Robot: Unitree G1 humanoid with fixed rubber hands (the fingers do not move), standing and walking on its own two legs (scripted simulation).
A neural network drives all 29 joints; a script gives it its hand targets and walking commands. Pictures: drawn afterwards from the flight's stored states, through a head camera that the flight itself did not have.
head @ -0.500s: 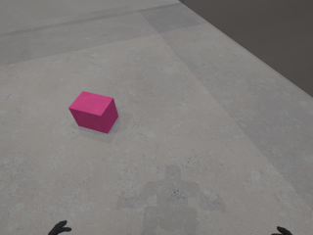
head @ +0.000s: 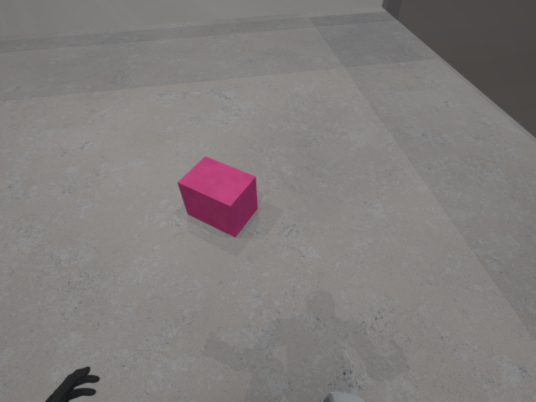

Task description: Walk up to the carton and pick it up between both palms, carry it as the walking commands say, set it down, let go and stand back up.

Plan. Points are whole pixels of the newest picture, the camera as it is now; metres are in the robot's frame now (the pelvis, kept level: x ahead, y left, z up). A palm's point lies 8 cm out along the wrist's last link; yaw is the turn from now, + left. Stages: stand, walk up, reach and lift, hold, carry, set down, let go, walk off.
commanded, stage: walk up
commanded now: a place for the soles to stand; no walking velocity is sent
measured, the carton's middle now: (220, 196) +1.08 +0.24 -0.65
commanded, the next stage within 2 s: none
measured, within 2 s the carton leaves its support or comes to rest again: neither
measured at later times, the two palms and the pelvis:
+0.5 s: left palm out of the picture +0.12 +0.40 -0.08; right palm (380, 226) +0.45 -0.22 -0.06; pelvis +0.19 +0.05 -0.02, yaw +12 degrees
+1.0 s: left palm (42, 274) +0.35 +0.44 -0.06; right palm (365, 192) +0.56 -0.21 -0.08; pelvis +0.38 +0.08 +0.00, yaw +16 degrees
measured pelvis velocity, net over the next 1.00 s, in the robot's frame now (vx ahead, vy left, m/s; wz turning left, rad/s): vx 0.38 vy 0.08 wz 0.27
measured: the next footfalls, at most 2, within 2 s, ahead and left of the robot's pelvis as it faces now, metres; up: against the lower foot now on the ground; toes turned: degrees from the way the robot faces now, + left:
right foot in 0.08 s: +0.16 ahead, -0.11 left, +0.00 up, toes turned +0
left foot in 0.46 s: +0.30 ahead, +0.19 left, +0.00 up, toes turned +14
